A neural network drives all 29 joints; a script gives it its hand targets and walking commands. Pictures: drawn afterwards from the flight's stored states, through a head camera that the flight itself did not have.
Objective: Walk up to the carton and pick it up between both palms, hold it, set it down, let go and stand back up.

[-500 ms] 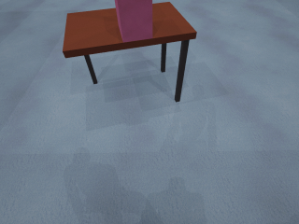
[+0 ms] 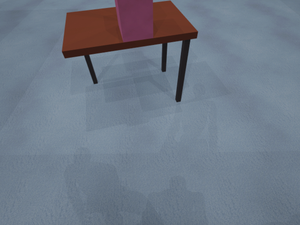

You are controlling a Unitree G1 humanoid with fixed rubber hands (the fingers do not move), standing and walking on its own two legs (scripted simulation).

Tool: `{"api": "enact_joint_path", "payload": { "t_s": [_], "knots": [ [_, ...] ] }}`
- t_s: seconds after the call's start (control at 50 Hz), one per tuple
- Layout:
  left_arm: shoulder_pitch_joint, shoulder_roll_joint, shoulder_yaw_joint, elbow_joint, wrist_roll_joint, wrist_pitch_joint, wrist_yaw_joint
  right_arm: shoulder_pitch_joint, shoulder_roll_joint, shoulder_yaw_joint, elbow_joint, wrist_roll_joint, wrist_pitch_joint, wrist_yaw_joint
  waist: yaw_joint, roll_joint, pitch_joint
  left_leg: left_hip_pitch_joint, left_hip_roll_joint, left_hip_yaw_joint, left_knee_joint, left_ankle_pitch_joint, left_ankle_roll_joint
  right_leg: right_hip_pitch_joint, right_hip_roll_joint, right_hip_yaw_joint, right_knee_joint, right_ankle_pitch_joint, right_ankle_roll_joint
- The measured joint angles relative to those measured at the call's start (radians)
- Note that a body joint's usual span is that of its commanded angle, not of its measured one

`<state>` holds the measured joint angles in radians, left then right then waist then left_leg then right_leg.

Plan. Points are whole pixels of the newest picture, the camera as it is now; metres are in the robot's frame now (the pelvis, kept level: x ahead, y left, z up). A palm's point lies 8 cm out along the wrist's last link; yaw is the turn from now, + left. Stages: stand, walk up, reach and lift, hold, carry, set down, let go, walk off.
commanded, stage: stand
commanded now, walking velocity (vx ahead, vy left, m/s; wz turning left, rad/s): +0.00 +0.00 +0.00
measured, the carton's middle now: (132, 6) +1.23 +0.14 +0.06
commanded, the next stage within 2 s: none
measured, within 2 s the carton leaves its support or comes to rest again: neither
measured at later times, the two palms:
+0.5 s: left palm out of the picture -0.02 +0.19 -0.15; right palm out of the picture -0.02 -0.20 -0.15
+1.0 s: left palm out of the picture -0.01 +0.19 -0.15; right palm out of the picture -0.02 -0.20 -0.15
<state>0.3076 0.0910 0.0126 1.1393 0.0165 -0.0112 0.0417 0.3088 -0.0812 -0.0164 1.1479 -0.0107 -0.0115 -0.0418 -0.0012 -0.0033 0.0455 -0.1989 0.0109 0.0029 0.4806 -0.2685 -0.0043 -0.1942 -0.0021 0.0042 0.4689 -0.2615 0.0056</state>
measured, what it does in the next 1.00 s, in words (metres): stands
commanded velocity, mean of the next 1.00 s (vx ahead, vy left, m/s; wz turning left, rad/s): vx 0.00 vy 0.00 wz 0.00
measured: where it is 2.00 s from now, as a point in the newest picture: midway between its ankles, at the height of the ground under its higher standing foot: outside the picture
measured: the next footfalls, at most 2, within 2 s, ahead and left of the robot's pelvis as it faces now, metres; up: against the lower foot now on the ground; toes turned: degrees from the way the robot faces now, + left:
none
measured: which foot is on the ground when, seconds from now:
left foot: down 0.00-1.00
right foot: down 0.00-1.00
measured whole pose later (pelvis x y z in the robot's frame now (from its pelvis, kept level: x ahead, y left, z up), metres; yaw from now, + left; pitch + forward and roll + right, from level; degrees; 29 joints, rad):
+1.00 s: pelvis +0.02 -0.01 +0.00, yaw +0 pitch -1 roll +0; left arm 0.30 0.09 0.01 1.15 0.02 -0.02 0.04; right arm 0.30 -0.08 -0.01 1.17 -0.01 -0.01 -0.05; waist 0.00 0.00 0.06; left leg -0.15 0.03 0.00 0.45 -0.28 -0.02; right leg -0.15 0.01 0.00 0.44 -0.27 -0.01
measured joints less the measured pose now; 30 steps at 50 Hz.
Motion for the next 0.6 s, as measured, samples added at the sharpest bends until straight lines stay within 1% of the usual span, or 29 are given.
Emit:
{"api": "enact_joint_path", "payload": {
  "t_s": [0.6],
  "knots": [
    [-0.002, 0.000, -0.001, 0.010, -0.001, -0.004, 0.002, -0.008, -0.002, 0.000, 0.010, 0.002, 0.000, -0.002, 0.000, 0.001, 0.010, 0.033, 0.006, -0.001, -0.021, -0.006, -0.008, 0.031, 0.004, -0.003, -0.016, -0.009, -0.006]
  ]
}}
